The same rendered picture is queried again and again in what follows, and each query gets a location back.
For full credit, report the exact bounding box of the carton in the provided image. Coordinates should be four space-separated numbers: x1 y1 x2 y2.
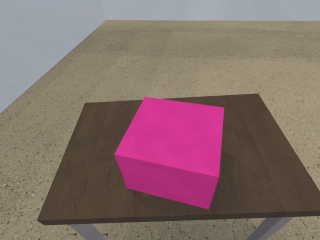
114 97 224 210

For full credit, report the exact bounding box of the table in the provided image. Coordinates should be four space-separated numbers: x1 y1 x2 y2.
37 93 320 240

